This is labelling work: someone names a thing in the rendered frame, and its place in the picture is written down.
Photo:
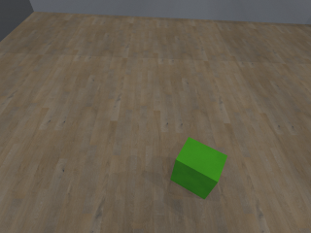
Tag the carton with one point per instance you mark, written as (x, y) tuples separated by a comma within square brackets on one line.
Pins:
[(198, 167)]

